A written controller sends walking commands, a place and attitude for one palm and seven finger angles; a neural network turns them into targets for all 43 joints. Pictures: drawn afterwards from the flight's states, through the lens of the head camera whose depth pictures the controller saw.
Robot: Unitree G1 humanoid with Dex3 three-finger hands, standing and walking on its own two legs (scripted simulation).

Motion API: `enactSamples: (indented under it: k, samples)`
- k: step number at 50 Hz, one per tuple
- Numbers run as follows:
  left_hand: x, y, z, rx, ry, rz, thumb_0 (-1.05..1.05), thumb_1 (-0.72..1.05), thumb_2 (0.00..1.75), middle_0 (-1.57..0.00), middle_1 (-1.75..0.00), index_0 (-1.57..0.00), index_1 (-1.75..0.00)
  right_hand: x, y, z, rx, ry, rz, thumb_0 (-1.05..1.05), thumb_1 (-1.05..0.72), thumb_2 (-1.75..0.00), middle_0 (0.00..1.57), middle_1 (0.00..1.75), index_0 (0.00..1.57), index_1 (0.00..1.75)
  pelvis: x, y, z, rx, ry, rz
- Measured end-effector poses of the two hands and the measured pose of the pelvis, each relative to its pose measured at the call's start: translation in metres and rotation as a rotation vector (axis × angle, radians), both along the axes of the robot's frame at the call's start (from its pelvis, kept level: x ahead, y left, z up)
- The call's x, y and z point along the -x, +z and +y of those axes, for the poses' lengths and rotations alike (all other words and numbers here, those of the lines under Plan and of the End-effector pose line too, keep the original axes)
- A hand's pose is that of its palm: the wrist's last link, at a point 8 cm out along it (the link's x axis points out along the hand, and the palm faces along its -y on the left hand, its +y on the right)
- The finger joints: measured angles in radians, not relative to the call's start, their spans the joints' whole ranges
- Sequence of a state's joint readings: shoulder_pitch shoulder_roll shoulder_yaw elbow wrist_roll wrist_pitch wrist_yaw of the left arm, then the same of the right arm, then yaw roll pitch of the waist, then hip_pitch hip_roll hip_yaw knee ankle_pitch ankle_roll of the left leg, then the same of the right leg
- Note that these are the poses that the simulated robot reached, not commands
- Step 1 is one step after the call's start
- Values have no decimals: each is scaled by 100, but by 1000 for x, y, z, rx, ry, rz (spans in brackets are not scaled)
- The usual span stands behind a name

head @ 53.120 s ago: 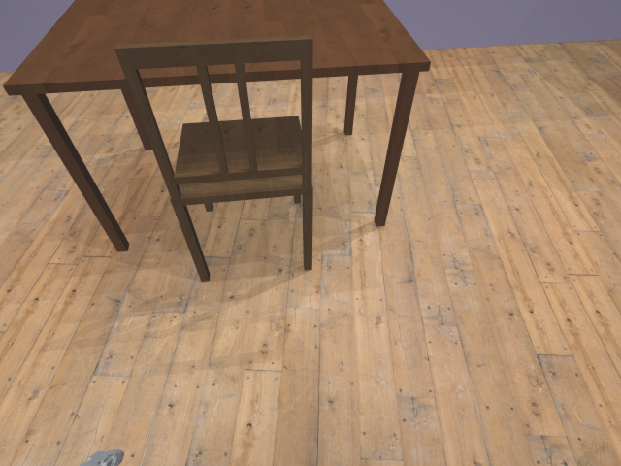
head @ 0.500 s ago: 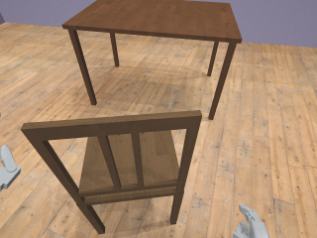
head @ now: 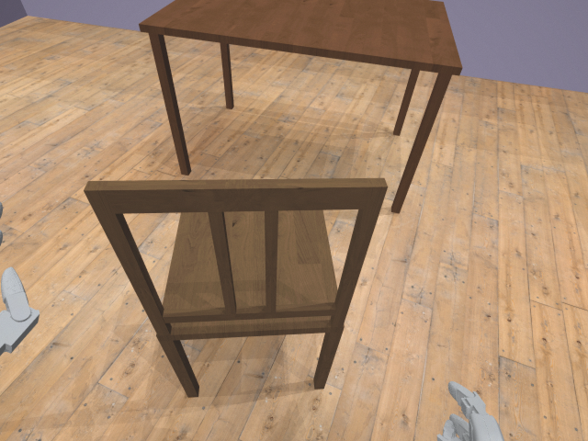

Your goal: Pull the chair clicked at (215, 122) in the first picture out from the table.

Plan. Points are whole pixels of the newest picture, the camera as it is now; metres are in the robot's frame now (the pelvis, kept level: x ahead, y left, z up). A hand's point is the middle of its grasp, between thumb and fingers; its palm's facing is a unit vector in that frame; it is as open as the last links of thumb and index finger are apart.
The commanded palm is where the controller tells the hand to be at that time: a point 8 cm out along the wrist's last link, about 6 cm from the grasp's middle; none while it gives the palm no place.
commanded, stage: stop stepping back and stand still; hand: left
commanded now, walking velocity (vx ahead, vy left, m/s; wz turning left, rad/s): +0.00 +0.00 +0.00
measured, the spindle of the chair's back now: (224, 267) +0.43 +0.15 -0.08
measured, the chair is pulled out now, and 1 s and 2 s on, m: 0.78 0.78 0.78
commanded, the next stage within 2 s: let the arm hang, fingers relaxed in 0.82 s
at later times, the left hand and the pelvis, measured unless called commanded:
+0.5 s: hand (53, 305) +0.21 +0.25 +0.16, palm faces +0.43 -0.79 -0.45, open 7.4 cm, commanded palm +0.15 +0.29 +0.18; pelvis +0.01 -0.01 +0.01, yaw +0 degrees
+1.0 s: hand (98, 325) +0.23 +0.25 +0.08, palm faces +0.28 -0.83 -0.48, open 7.4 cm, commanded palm none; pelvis +0.02 -0.02 +0.00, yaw +2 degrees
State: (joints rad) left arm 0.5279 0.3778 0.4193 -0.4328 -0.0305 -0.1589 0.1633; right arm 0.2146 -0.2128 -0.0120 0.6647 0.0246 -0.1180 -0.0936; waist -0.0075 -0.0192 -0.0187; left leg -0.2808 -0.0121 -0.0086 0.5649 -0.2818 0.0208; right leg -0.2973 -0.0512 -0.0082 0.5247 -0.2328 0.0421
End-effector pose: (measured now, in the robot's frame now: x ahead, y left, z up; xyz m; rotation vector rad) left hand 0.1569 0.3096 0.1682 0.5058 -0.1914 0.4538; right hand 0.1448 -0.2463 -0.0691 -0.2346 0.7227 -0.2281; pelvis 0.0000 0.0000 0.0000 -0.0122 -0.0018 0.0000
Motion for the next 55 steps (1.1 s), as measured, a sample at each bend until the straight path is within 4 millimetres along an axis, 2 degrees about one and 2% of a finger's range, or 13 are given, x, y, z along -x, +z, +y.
enactSamples:
  k: [6,10,14,20,26,34,39,46,47,49,52,55]
  samples:
    - [8,16,-6,-47,-64,-49,1,89,90,-21,-30,-21,-30,3,12,21,-13,49,-41,2,-90,-90,20,30,20,30,5,5,2,8,6,-11]
    - [11,24,-4,-79,-61,-64,1,89,90,-21,-30,-21,-30,2,9,30,-44,69,-36,2,-90,-90,20,30,21,30,6,6,2,12,6,-13]
    - [10,19,-2,-66,-26,-29,1,89,90,-21,-30,-21,-30,1,2,33,-71,76,-17,2,-90,-90,21,30,21,30,4,7,0,11,4,-12]
    - [3,10,-11,-20,-13,14,1,89,90,-21,-30,-21,-30,-1,-3,23,-68,71,15,2,-90,-90,21,30,21,30,-2,9,-5,10,4,-11]
    - [-9,14,-23,-30,-44,10,1,89,90,-21,-30,-21,-30,-8,0,4,-44,44,19,2,-90,-90,21,30,21,30,-9,10,-12,9,3,-8]
    - [-21,15,-28,-50,-58,40,1,89,90,-21,-30,-21,-30,-21,4,-15,-32,6,6,2,-90,-90,20,30,20,30,-18,10,-18,8,-2,-1]
    - [-23,11,-30,-35,-55,56,1,89,90,-21,-30,-21,-30,-27,5,-18,-30,5,5,2,-90,-90,20,30,20,30,-21,10,-19,7,-2,0]
    - [-23,13,-30,-32,-50,48,1,89,90,-21,-30,-21,-30,-32,4,-12,-41,20,12,2,-90,-90,20,30,20,30,-24,10,-20,8,2,-1]
    - [-25,6,-29,-45,-58,70,1,89,90,-21,-30,-21,-30,-33,1,-11,-50,43,11,2,-90,-90,20,30,20,30,-23,9,-20,8,10,7]
    - [-34,-35,-24,15,-57,220,0,89,90,-20,-30,-20,-30,-33,-13,-10,-66,94,53,1,-90,-90,20,30,20,30,-20,6,-17,4,26,20]
    - [-33,-131,-27,220,-2,560,0,90,90,-20,-30,-20,-30,-23,-34,-6,-87,119,147,1,-90,-90,20,30,20,30,-15,2,-14,-4,34,24]
    - [-1,-221,-58,404,16,907,0,91,90,-19,-30,-19,-30,0,-45,-1,-104,112,237,1,-90,-90,20,30,20,30,-13,0,-15,-14,30,10]
